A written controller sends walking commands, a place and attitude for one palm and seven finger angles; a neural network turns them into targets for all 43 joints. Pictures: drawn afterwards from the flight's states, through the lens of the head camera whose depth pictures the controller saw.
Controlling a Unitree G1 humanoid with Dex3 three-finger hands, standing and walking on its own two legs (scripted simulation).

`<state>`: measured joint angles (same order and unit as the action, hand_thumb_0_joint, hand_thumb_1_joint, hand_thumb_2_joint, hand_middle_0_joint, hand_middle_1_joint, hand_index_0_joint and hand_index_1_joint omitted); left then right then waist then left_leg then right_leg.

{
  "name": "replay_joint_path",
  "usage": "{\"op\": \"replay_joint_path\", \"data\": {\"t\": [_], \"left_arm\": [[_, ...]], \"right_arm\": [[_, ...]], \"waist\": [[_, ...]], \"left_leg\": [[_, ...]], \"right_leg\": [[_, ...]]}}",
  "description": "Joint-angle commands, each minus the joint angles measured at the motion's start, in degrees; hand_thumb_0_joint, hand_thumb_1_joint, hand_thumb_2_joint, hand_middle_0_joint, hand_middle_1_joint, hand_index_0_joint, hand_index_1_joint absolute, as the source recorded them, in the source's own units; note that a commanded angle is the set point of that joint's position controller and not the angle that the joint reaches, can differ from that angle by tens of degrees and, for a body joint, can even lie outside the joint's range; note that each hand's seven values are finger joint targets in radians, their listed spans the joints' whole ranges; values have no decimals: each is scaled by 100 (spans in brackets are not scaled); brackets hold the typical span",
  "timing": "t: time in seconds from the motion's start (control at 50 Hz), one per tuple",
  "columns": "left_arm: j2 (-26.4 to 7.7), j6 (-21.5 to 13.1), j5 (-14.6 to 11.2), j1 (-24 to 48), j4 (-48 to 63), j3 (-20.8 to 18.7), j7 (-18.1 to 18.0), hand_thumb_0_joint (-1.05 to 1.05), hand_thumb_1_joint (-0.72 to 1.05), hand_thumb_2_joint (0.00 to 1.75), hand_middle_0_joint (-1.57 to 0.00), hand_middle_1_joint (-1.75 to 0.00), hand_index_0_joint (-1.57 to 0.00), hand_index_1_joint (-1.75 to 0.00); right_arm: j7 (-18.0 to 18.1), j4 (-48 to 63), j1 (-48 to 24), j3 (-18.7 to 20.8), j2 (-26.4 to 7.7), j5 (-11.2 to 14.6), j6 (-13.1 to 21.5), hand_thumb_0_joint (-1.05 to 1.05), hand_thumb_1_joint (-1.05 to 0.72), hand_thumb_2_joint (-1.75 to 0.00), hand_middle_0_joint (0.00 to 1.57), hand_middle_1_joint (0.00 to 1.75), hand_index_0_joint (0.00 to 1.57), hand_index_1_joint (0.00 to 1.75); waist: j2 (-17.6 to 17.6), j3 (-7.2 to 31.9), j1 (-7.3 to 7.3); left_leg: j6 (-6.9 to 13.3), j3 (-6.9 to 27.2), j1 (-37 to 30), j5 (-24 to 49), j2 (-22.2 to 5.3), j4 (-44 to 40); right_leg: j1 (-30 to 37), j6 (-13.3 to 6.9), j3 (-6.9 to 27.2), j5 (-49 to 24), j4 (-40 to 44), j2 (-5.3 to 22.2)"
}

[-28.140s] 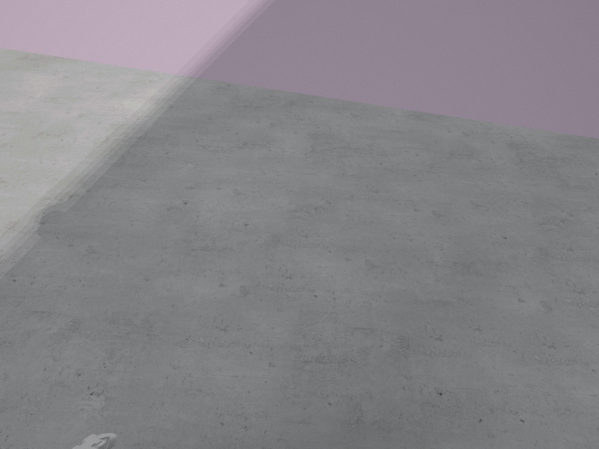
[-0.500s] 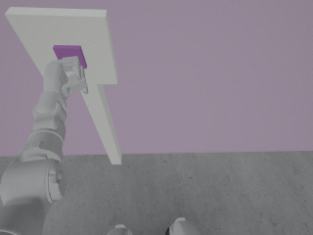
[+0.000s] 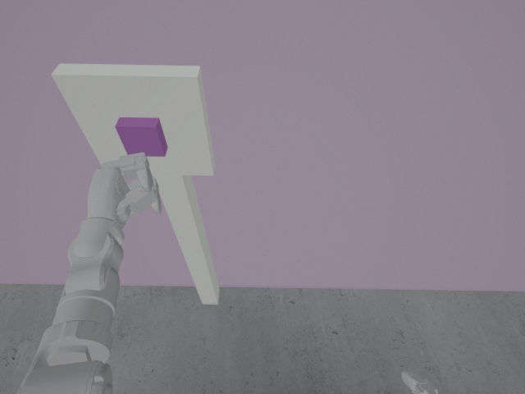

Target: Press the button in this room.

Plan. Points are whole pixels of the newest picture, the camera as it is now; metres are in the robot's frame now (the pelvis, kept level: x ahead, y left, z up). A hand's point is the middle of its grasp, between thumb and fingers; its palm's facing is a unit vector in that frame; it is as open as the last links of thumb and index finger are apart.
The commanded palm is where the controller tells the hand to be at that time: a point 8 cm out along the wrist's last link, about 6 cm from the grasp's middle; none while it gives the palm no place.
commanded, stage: pull the fist back off the button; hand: left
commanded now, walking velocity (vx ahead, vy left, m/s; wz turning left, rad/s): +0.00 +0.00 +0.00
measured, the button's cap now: (143, 136) +0.49 +0.20 +0.13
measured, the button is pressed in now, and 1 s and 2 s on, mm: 0 0 0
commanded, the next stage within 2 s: draw the hand back to the body in 0.30 s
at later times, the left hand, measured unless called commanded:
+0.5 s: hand (143, 212) +0.35 +0.18 +0.10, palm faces +0.00 -1.00 -0.01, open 3.1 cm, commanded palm +0.31 +0.24 +0.11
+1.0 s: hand (91, 254) +0.26 +0.20 +0.14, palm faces +0.15 -0.97 -0.17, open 3.1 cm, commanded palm +0.22 +0.25 +0.15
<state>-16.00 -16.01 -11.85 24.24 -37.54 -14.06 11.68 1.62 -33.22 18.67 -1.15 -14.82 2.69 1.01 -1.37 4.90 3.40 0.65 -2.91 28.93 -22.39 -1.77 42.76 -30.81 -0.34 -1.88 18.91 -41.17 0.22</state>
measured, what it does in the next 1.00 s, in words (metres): stands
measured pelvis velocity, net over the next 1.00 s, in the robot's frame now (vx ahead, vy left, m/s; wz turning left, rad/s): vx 0.00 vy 0.00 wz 0.03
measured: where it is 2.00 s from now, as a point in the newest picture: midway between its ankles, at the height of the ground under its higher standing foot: outside the picture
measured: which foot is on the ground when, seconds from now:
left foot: down 0.00-1.00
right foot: down 0.00-1.00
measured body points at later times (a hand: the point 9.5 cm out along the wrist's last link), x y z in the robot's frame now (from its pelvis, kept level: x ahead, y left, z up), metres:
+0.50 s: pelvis +0.01 +0.00 +0.00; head +0.03 -0.01 +0.45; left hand +0.35 +0.23 +0.10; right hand +0.17 -0.24 -0.09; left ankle -0.01 +0.11 -0.71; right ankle +0.01 -0.12 -0.71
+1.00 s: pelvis +0.00 +0.00 +0.02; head -0.02 -0.02 +0.47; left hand +0.25 +0.26 +0.15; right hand +0.19 -0.23 -0.05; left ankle -0.01 +0.11 -0.71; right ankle +0.01 -0.12 -0.71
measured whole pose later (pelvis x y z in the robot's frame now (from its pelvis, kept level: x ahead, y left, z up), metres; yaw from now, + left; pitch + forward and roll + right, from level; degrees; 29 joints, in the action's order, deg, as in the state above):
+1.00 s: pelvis +0.00 +0.00 +0.02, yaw +2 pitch -1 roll -1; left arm -16.4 -2.4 -9.7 -8.0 4.6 -10.5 4.8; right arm 4.9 -32.8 12.1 -2.5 -13.7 2.3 8.1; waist -2.7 2.1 -0.7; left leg 0.4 -1.6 13.3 -18.6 -1.0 32.8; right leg -14.6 -0.3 -3.2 16.0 -31.5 0.6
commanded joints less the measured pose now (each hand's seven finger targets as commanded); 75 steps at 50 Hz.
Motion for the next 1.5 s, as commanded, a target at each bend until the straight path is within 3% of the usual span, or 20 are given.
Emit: {"op": "replay_joint_path", "data": {"t": [0.0,0.06,0.16,0.28,0.34,0.38,0.44,0.58,0.64,0.72,0.84,0.88,0.9,0.92,0.94,1.02,1.14,1.2,1.24,1.48], "left_arm": [[-1006,-186,-75,1633,1884,-81,-72,0,90,90,-130,-150,-130,-150],[-1065,-194,-129,1321,2381,-190,-105,0,90,90,-130,-150,-130,-150],[-804,-114,-196,734,2684,34,18,0,90,90,-130,-150,-130,-150],[-587,131,-187,1052,2691,332,29,0,90,90,-130,-150,-130,-150],[-813,150,-153,1181,2472,154,-25,0,90,90,-130,-150,-130,-150],[-773,95,-149,1285,2536,169,-26,0,90,90,-130,-150,-130,-150],[-1158,41,-219,305,2808,-288,18,0,90,90,-130,-150,-130,-150],[-900,443,-439,-492,3566,-167,205,0,90,90,-130,-150,-130,-150],[-992,607,-494,-681,3899,-244,196,0,90,90,-130,-150,-130,-150],[-929,742,-496,-886,4503,-188,226,0,90,90,-130,-150,-130,-150],[-1138,1019,-553,-1389,4863,-401,255,0,90,90,-130,-150,-130,-150],[-948,1119,-553,-1539,5083,-260,274,0,90,90,-130,-150,-130,-150],[-1347,919,226,-1433,5846,-187,-553,0,90,90,-130,-150,-130,-150],[-917,958,300,-2137,5532,-60,-938,0,90,90,-130,-150,-130,-150],[-857,944,420,-2285,5652,67,-1163,0,90,90,-130,-150,-130,-150],[-888,862,679,-2718,6175,24,-1603,0,90,90,-130,-150,-130,-150],[-976,803,812,-3149,6473,-127,-1803,0,90,90,-130,-150,-130,-150],[-893,766,861,-3435,6786,-118,-1856,0,90,90,-130,-150,-130,-150],[-948,774,855,-3814,6867,-223,-1859,0,90,90,-130,-150,-130,-150],[-1077,686,845,-4943,7621,-688,-1896,0,90,90,-130,-150,-130,-150]], "right_arm": [[56,735,-158,311,-770,31,243,0,-90,-90,20,30,20,30],[101,760,-273,322,-746,11,306,0,-90,-90,20,30,20,30],[128,726,-433,275,-696,21,404,0,-90,-90,20,30,20,30],[155,696,-575,232,-709,38,434,0,-90,-90,20,30,20,30],[186,665,-569,225,-744,6,421,0,-90,-90,20,30,20,30],[173,683,-620,199,-702,-1,428,0,-90,-90,20,30,20,30],[131,846,-678,204,-691,-16,455,0,-90,-90,20,30,20,30],[154,1028,-934,177,-631,99,537,0,-90,-90,20,30,20,30],[211,1017,-953,176,-670,92,634,0,-90,-90,20,30,20,30],[271,1012,-1033,163,-625,105,793,0,-90,-90,20,30,20,30],[332,997,-1128,118,-637,104,970,0,-90,-90,20,30,20,30],[331,1040,-1180,90,-581,122,1024,0,-90,-90,20,30,20,30],[365,1020,-1346,141,-519,-36,1045,0,-90,-90,20,30,20,30],[375,938,-1312,122,-469,-79,1043,0,-90,-90,20,30,20,30],[354,869,-1317,117,-499,-93,1018,0,-90,-90,20,30,20,30],[318,816,-1329,114,-434,-157,906,0,-90,-90,20,30,20,30],[312,736,-1467,136,-415,-209,821,0,-90,-90,20,30,20,30],[286,733,-1466,128,-363,-232,843,0,-90,-90,20,30,20,30],[263,728,-1487,146,-389,-257,864,0,-90,-90,20,30,20,30],[230,771,-1464,198,-315,-248,889,0,-90,-90,20,30,20,30]], "waist": [[-51,1480,-52],[37,1738,-116],[-61,1516,-101],[-33,1200,10],[200,1245,-14],[-51,1416,-71],[-7,1823,-385],[-36,1081,-352],[241,937,-313],[-118,912,-322],[-62,670,-405],[-110,617,-406],[-117,269,-530],[41,-20,-465],[255,-12,-503],[-244,164,-496],[51,-81,-529],[-355,27,-561],[-10,-14,-608],[-156,-191,-695]], "left_leg": [[62,220,-779,1808,130,-597],[80,204,-954,1904,147,-596],[47,257,-1103,2155,141,-597],[34,325,-1039,1763,171,-633],[53,349,-955,1592,180,-623],[44,322,-1031,1682,210,-619],[42,310,-1072,2100,196,-681],[54,218,-1054,1739,173,-996],[79,280,-1102,1536,152,-1084],[69,291,-1374,1543,163,-1176],[77,339,-1406,1285,167,-1310],[66,346,-1497,1303,171,-1380],[90,295,-1477,1198,163,-1603],[86,289,-1489,1033,137,-1707],[86,324,-1512,1027,113,-1816],[63,240,-1946,1383,96,-2031],[97,217,-2094,1466,84,-2213],[61,226,-2291,1802,98,-2228],[70,235,-2244,1929,84,-2221],[26,239,-2177,2164,64,-2162]], "right_leg": [[1115,-74,-13,-1994,426,-84],[1370,-65,27,-2142,451,-68],[1310,-69,-43,-2310,444,-53],[1046,-60,-84,-1899,517,-34],[1097,-59,-62,-1683,535,-30],[1210,-75,-27,-1813,516,-5],[1775,-113,-25,-2208,453,-15],[1719,-63,-65,-1962,779,-36],[1719,-53,-81,-1659,922,-54],[1686,-53,-102,-1581,1006,-47],[1752,-54,-107,-1185,1207,-47],[1736,-48,-151,-1188,1239,-40],[1830,-85,95,-1008,1612,64],[1773,-70,51,-835,1703,81],[1936,-77,39,-766,1793,48],[2308,-91,34,-1110,1870,77],[2487,-69,45,-1077,2137,33],[2620,-96,4,-1397,2063,47],[2686,-74,-13,-1516,2087,20],[2720,-74,-7,-1728,2017,12]]}}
